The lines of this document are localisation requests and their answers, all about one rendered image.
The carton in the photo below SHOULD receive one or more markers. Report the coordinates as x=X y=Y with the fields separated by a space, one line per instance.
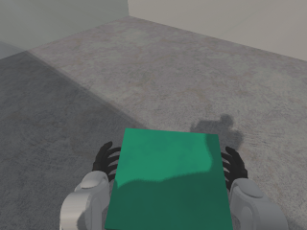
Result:
x=169 y=180

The robot left forearm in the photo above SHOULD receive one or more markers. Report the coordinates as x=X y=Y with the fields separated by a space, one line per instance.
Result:
x=82 y=209

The robot left hand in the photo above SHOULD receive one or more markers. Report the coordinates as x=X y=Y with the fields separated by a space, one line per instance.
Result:
x=102 y=161

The robot right hand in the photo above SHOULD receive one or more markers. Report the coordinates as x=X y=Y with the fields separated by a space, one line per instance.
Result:
x=236 y=168

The robot right forearm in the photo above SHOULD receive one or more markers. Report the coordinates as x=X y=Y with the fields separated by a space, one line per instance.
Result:
x=253 y=208

